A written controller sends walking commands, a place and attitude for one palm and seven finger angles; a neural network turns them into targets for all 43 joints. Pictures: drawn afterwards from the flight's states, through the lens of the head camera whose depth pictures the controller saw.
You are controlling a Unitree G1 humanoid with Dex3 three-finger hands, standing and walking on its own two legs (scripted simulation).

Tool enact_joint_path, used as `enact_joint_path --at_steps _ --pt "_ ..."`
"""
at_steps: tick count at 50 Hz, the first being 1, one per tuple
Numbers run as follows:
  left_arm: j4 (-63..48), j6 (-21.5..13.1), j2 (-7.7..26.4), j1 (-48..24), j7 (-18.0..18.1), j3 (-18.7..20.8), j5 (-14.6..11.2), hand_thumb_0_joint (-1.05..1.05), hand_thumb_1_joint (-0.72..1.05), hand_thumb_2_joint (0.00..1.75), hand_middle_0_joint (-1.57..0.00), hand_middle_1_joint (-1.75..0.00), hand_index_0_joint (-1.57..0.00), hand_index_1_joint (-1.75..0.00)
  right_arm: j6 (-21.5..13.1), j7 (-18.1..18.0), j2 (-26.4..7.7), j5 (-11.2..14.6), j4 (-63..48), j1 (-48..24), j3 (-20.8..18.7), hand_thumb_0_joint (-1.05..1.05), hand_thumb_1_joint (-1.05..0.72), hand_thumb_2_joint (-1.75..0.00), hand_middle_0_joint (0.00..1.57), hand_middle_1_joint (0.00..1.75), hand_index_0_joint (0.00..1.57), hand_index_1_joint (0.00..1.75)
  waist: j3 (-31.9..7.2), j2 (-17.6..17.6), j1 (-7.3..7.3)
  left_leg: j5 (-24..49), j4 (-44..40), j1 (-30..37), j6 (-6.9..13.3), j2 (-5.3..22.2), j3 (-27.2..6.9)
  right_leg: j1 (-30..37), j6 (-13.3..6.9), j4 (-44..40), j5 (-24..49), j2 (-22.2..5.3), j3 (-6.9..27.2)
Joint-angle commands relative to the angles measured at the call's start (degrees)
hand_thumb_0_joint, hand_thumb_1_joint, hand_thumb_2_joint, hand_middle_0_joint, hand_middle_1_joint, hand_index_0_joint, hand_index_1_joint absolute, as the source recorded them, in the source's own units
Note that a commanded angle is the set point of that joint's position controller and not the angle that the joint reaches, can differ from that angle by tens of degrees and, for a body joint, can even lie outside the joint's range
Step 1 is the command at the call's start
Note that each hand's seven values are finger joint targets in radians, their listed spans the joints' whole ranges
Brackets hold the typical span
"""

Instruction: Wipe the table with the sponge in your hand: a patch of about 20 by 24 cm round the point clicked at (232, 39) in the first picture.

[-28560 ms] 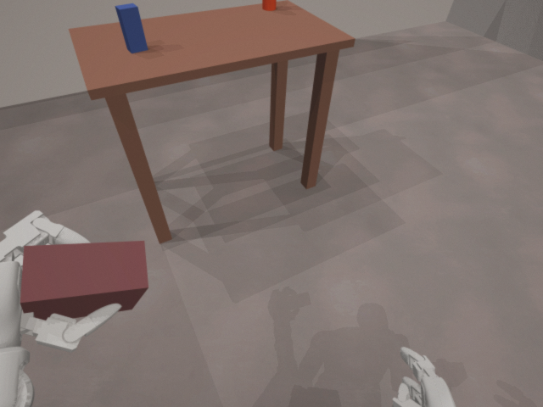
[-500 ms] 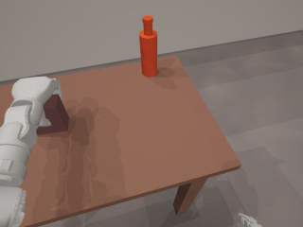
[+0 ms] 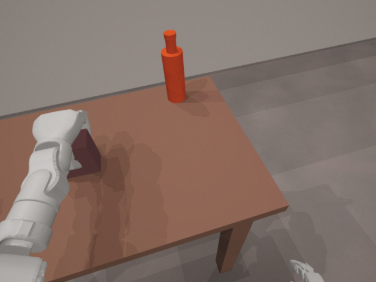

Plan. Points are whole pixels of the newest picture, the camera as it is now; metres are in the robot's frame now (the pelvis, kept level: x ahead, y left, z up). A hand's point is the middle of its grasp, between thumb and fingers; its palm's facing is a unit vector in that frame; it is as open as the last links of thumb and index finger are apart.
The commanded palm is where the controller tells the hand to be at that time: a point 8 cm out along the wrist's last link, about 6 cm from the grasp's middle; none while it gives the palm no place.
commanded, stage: wipe back along the middle lane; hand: left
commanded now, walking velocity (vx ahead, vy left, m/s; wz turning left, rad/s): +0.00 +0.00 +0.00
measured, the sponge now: (74, 159) +0.36 +0.31 +0.05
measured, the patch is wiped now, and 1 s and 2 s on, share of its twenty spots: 0.25 0.40 0.55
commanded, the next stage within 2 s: slide across to the third lane in 1.42 s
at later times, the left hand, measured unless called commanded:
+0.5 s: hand (71, 156) +0.33 +0.29 +0.09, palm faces -0.02 +0.00 -1.00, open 9.7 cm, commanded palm +0.30 +0.27 +0.12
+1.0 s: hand (66, 175) +0.29 +0.28 +0.10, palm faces +0.07 -0.05 -1.00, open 9.7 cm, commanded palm +0.24 +0.26 +0.13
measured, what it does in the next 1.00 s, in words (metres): stands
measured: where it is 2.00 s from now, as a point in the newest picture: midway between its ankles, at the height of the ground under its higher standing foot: outside the picture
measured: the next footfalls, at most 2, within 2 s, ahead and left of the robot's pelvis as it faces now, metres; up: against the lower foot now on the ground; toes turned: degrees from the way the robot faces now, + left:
none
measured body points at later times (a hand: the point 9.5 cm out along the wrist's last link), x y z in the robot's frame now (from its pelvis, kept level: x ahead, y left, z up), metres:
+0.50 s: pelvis +0.00 -0.02 +0.00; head +0.01 -0.05 +0.45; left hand +0.33 +0.28 +0.15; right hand +0.17 -0.27 -0.12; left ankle -0.03 +0.09 -0.74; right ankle -0.02 -0.12 -0.74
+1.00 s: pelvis +0.00 +0.00 +0.00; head +0.01 -0.03 +0.45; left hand +0.28 +0.27 +0.15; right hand +0.22 -0.22 -0.10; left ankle -0.03 +0.09 -0.74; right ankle -0.02 -0.12 -0.74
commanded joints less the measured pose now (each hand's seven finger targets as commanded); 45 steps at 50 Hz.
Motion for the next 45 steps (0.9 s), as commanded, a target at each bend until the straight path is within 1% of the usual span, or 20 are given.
enact_joint_path --at_steps 1,2,6,9,10,12,13,17,20,22,23,27,28,32,33,34,38,41,42,45 --pt "-8.8 1.4 12.2 -11.0 0.1 3.5 0.5 0.00 0.10 1.30 -1.20 -1.60 -1.20 -1.60 -2.5 -0.2 -8.2 0.4 -8.0 -6.1 -2.4 0.00 -0.90 -0.90 0.20 0.30 0.20 0.30 -14.3 -4.1 0.38 24.4 -0.7 6.4 -1.5 1.2 -1.3 8.6 -3.4 0.3 19.4 0.0 0.6" --pt "-8.3 1.8 14.3 -10.5 0.1 5.3 0.7 0.00 0.10 1.30 -1.20 -1.60 -1.20 -1.60 -2.6 -0.3 -8.5 0.5 -7.8 -6.8 -2.2 0.00 -0.90 -0.90 0.20 0.30 0.20 0.30 -12.9 -3.5 0.52 22.1 -1.2 5.7 -1.1 1.0 -1.1 8.8 -3.7 -0.1 18.7 0.1 1.3" --pt "-6.3 2.2 12.1 -11.7 -1.0 2.1 1.0 0.00 0.10 1.30 -1.20 -1.60 -1.20 -1.60 -2.7 -0.8 -8.2 0.8 -7.8 -6.4 -1.9 0.00 -0.90 -0.90 0.20 0.30 0.20 0.30 -10.0 -4.8 -0.68 15.7 -1.7 4.0 0.0 0.5 -0.7 7.0 -3.3 -1.1 14.2 0.0 1.3" --pt "-5.7 1.7 13.8 -10.6 -1.6 3.4 1.0 0.00 0.10 1.30 -1.20 -1.60 -1.20 -1.60 -3.0 -1.1 -8.4 0.9 -8.0 -6.2 -1.8 0.00 -0.90 -0.90 0.20 0.30 0.20 0.30 -10.9 -5.0 -0.37 14.6 -1.5 3.3 0.4 0.2 -0.4 8.3 -3.3 -0.8 14.4 -0.1 2.0" --pt "-5.9 1.3 12.1 -10.2 -1.9 2.1 0.8 0.00 0.10 1.30 -1.20 -1.60 -1.20 -1.60 -3.1 -1.1 -8.2 0.8 -8.2 -6.5 -1.9 0.00 -0.90 -0.90 0.20 0.30 0.20 0.30 -10.6 -5.6 -0.61 14.6 -1.1 3.3 0.6 0.1 -0.1 8.4 -3.2 -0.9 15.4 -0.2 2.2" --pt "-6.2 0.7 13.8 -6.8 -2.1 4.5 0.4 0.00 0.10 1.30 -1.20 -1.60 -1.20 -1.60 -3.2 -1.0 -8.3 0.9 -8.6 -7.1 -1.9 0.00 -0.90 -0.90 0.20 0.30 0.20 0.30 -10.6 -3.8 0.24 14.4 -1.1 3.0 0.5 0.1 -0.3 8.7 -3.6 -0.6 15.7 -0.1 3.1" --pt "-5.4 0.5 11.8 -6.1 -2.2 2.8 0.1 0.00 0.10 1.30 -1.20 -1.60 -1.20 -1.60 -3.3 -1.1 -8.1 0.9 -8.8 -6.4 -1.9 0.00 -0.90 -0.90 0.20 0.30 0.20 0.30 -10.4 -5.5 -0.17 13.9 -0.9 2.5 0.6 0.1 -0.1 8.7 -3.2 -0.4 15.3 -0.1 2.3" --pt "-8.3 -0.3 12.0 -1.8 -2.0 4.4 -0.5 0.00 0.10 1.30 -1.20 -1.60 -1.20 -1.60 -3.4 -0.6 -8.1 0.8 -9.6 -7.6 -2.1 0.00 -0.90 -0.90 0.20 0.30 0.20 0.30 -10.7 -4.2 0.86 14.9 -0.4 2.4 0.5 0.1 -0.3 8.7 -3.5 0.2 17.1 -0.1 3.3" --pt "-9.9 0.0 8.9 0.6 -1.8 1.9 -0.9 0.00 0.10 1.30 -1.20 -1.60 -1.20 -1.60 -3.5 -0.4 -7.9 0.9 -10.0 -7.4 -2.2 0.00 -0.90 -0.90 0.20 0.30 0.20 0.30 -9.9 -5.2 0.26 15.2 0.4 2.0 0.5 0.1 0.2 7.8 -3.0 0.6 18.3 -0.1 3.2" --pt "-12.0 0.5 10.0 3.1 -1.3 3.9 -1.4 0.00 0.10 1.30 -1.20 -1.60 -1.20 -1.60 -3.5 -0.2 -8.0 0.9 -10.3 -8.5 -2.2 0.00 -0.90 -0.90 0.20 0.30 0.20 0.30 -10.0 -5.0 1.08 15.5 0.3 2.0 0.4 0.1 -0.3 8.0 -3.4 0.9 18.4 0.1 3.9" --pt "-12.7 1.0 8.5 3.4 -1.2 2.4 -1.7 0.00 0.10 1.30 -1.20 -1.60 -1.20 -1.60 -3.5 -0.3 -7.9 0.9 -10.4 -8.1 -2.3 0.00 -0.90 -0.90 0.20 0.30 0.20 0.30 -10.2 -5.8 0.65 15.5 0.5 2.1 0.5 0.2 0.1 8.4 -3.1 1.1 18.6 0.0 3.1" --pt "-15.9 2.6 10.4 7.9 -0.7 5.3 -2.8 0.00 0.10 1.30 -1.20 -1.60 -1.20 -1.60 -3.7 -0.2 -8.1 1.0 -10.6 -9.8 -2.2 0.00 -0.90 -0.90 0.20 0.30 0.20 0.30 -10.1 -6.8 1.56 16.2 0.4 2.0 0.3 0.2 -0.5 9.0 -3.1 1.6 19.8 0.1 4.0" --pt "-16.6 3.0 7.2 8.3 -0.8 2.5 -3.0 0.00 0.10 1.30 -1.20 -1.60 -1.20 -1.60 -3.7 -0.2 -7.7 1.0 -10.8 -9.6 -2.2 0.00 -0.90 -0.90 0.20 0.30 0.20 0.30 -10.5 -6.9 1.12 16.4 0.5 2.2 0.4 0.4 0.0 9.2 -2.7 1.8 19.7 -0.1 2.9" --pt "-19.8 4.7 9.1 11.9 -0.5 4.9 -3.3 0.00 0.10 1.30 -1.20 -1.60 -1.20 -1.60 -3.9 0.0 -7.7 1.0 -11.1 -11.0 -1.9 0.00 -0.90 -0.90 0.20 0.30 0.20 0.30 -9.6 -7.0 1.81 17.3 0.3 2.6 0.1 0.5 -0.6 8.9 -2.9 2.0 20.2 0.2 3.6" --pt "-21.3 5.2 6.7 11.3 -0.6 2.7 -3.5 0.00 0.10 1.30 -1.20 -1.60 -1.20 -1.60 -3.9 -0.1 -7.3 0.9 -11.4 -10.6 -1.8 0.00 -0.90 -0.90 0.20 0.30 0.20 0.30 -9.8 -6.9 1.41 17.8 0.2 2.8 0.1 0.7 -0.4 9.1 -2.6 2.1 20.1 -0.1 2.4" --pt "-21.2 5.5 8.4 11.6 -0.5 4.2 -3.4 0.00 0.10 1.30 -1.20 -1.60 -1.20 -1.60 -3.9 -0.1 -7.5 0.9 -11.2 -10.3 -1.9 0.00 -0.90 -0.90 0.20 0.30 0.20 0.30 -9.5 -7.8 1.50 18.0 0.4 2.9 0.1 0.7 -0.4 9.0 -2.6 2.0 20.5 0.0 2.8" --pt "-26.1 6.8 5.2 17.7 -0.7 2.1 -3.4 0.00 0.10 1.30 -1.20 -1.60 -1.20 -1.60 -4.5 0.6 -6.7 0.9 -12.3 -11.4 -1.5 0.00 -0.90 -0.90 0.20 0.30 0.20 0.30 -10.0 -5.0 2.28 21.9 0.7 4.3 -0.4 1.0 -0.8 9.4 -2.8 2.9 21.6 0.1 2.0" --pt "-28.8 7.4 6.2 21.3 -0.5 3.6 -3.8 0.00 0.10 1.30 -1.20 -1.60 -1.20 -1.60 -4.6 0.8 -6.7 0.7 -12.5 -11.8 -1.3 0.00 -0.90 -0.90 0.20 0.30 0.20 0.30 -10.1 -6.2 2.67 23.4 0.7 4.3 -0.8 1.1 -1.1 10.1 -2.5 3.3 23.2 0.0 2.1" --pt "-29.8 7.9 6.8 22.7 -0.4 4.5 -3.7 0.00 0.10 1.30 -1.20 -1.60 -1.20 -1.60 -4.7 1.0 -6.6 0.8 -12.6 -13.1 -1.1 0.00 -0.90 -0.90 0.20 0.30 0.20 0.30 -9.4 -4.8 3.02 24.3 0.6 4.8 -1.0 1.3 -1.5 9.7 -2.9 3.3 22.9 0.4 2.8" --pt "-33.3 9.3 2.1 23.1 -0.5 -0.1 -3.6 0.00 0.10 1.30 -1.20 -1.60 -1.20 -1.60 -4.8 1.4 -6.1 0.7 -13.1 -12.9 -1.0 0.00 -0.90 -0.90 0.20 0.30 0.20 0.30 -8.1 -4.1 2.54 26.0 0.3 5.6 -1.7 2.1 -1.9 7.6 -2.5 3.0 20.2 0.4 1.2"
